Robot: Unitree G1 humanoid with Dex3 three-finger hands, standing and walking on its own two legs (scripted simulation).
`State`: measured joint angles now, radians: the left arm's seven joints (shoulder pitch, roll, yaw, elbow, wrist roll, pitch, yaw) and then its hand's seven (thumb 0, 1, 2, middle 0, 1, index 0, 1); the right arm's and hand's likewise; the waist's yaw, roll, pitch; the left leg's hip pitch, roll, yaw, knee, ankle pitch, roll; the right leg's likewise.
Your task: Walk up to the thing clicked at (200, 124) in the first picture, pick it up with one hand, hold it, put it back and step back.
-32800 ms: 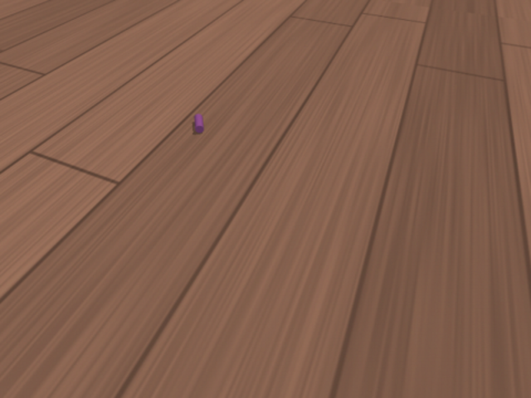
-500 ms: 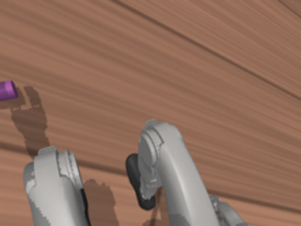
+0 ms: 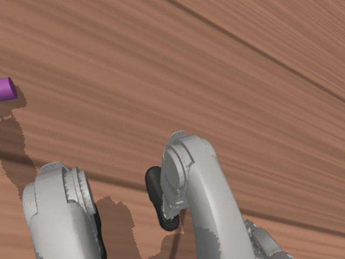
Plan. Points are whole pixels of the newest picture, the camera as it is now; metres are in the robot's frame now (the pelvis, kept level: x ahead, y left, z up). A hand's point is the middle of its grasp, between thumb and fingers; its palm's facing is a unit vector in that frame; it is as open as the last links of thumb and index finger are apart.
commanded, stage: close in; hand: left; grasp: from above
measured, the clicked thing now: out of the picture +0.50 +0.33 -0.29
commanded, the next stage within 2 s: rest palm in 0.16 s
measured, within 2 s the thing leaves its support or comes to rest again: neither
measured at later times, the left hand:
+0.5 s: hand out of the picture +0.49 +0.31 -0.21, palm faces -0.47 -0.10 -0.88, open 14.2 cm
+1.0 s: hand out of the picture +0.48 +0.33 -0.25, palm faces -0.47 -0.15 -0.87, open 14.3 cm
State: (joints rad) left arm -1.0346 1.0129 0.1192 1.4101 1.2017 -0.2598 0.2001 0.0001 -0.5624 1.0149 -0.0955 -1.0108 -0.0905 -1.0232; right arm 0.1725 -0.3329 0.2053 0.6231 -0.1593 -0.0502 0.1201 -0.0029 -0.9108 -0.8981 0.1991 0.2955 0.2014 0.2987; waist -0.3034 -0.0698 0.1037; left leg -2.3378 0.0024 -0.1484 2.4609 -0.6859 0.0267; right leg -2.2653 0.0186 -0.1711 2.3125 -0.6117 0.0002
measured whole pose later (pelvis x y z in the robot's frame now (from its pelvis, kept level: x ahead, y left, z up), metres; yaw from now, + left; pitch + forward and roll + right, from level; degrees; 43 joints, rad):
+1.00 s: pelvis +0.01 +0.01 -0.01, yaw -3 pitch +30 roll -15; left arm -1.10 1.10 0.13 1.65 1.31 -0.26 0.47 0.00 -0.55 1.02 -0.08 -0.96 -0.07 -0.98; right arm 0.14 -0.35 0.30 0.58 -0.22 -0.15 0.18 0.00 -0.90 -0.90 0.20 0.30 0.20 0.30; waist -0.40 -0.14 0.16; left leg -2.34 0.01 -0.20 2.52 -0.73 0.03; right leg -2.24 0.04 -0.22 2.32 -0.63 0.02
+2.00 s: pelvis +0.00 +0.01 -0.01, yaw -5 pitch +28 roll -16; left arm -1.11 1.12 0.09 1.71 1.31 -0.28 0.57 0.00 -0.34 0.91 -0.18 -0.99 -0.19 -0.98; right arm 0.11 -0.36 0.37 0.58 -0.23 -0.21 0.21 0.00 -0.90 -0.90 0.20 0.30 0.20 0.30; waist -0.41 -0.18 0.19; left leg -2.33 0.02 -0.23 2.55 -0.74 0.04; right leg -2.23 0.05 -0.24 2.32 -0.62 0.03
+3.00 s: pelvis +0.00 +0.01 -0.01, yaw -5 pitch +28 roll -16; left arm -1.12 1.14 0.09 1.72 1.29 -0.25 0.56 0.00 0.27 0.48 -0.61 -0.69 -0.66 -0.64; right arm 0.10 -0.36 0.39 0.58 -0.24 -0.22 0.21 0.00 -0.90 -0.90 0.20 0.29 0.20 0.30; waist -0.42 -0.18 0.21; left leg -2.33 0.02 -0.24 2.54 -0.74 0.04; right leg -2.23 0.06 -0.24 2.31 -0.61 0.03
